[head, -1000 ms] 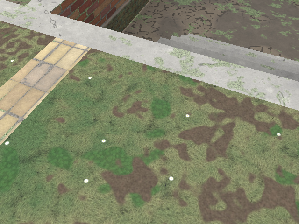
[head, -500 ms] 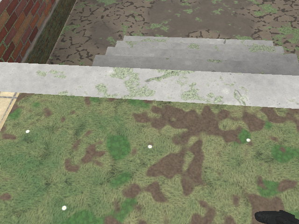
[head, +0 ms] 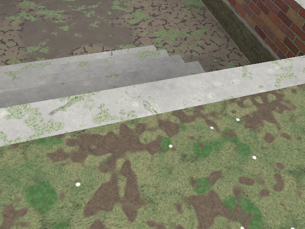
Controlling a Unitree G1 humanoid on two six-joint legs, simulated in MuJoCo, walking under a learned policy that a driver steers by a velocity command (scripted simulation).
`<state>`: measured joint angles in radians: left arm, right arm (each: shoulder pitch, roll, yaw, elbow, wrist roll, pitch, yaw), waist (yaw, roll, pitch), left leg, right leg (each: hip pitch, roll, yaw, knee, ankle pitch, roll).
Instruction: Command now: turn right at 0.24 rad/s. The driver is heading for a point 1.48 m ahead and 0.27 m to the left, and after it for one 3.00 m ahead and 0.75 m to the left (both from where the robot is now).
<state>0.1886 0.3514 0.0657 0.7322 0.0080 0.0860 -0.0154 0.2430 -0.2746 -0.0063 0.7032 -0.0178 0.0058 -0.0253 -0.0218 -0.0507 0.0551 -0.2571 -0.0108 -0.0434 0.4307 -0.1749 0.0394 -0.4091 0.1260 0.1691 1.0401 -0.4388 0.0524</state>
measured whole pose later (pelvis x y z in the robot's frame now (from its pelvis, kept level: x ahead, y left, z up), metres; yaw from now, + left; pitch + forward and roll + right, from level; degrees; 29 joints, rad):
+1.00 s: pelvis +0.30 +0.04 -0.03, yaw -1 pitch +3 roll -1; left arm -0.06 0.25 -0.01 0.72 0.03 -0.04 -0.06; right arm 0.56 -0.21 -0.02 0.99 -0.01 -0.11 0.01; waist -0.09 -0.01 0.02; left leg 0.30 -0.04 0.02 -0.03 -0.33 0.05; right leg -0.72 -0.04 -0.11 0.63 0.00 -0.10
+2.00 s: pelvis +1.26 +0.11 -0.09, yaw +33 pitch -1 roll -1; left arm 0.17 0.29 0.04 0.70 0.03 -0.13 -0.01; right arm 0.44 -0.35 -0.08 0.89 -0.01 -0.07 -0.04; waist -0.08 0.02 -0.01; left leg 0.04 -0.17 -0.22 0.99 -0.63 0.17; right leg -0.35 -0.01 0.01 0.44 0.60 0.03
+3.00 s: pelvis +1.69 +0.26 -0.39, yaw +14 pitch +0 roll +2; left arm 0.33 0.24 0.02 0.71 0.00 0.08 0.01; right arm 0.07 -0.24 -0.02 0.66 -0.06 0.08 -0.05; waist 0.02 0.02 0.03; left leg -0.81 -0.01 -0.09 1.42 -0.35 -0.06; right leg -0.43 0.15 0.08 0.74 -0.30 -0.12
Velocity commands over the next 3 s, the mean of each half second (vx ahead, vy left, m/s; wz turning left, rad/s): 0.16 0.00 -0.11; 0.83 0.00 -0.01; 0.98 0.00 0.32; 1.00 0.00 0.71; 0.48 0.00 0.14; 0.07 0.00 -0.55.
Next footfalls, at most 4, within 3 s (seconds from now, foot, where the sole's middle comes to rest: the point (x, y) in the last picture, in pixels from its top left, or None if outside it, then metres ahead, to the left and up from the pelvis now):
0.16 right None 0.00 -0.11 -0.78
0.58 left None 0.12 0.12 -0.78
1.06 right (155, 209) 0.56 -0.06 -0.78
1.54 left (127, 127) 1.00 0.08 -0.78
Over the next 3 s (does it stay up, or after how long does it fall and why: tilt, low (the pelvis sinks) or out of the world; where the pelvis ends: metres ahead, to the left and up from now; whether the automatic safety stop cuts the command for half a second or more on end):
stays up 1.69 0.26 -0.39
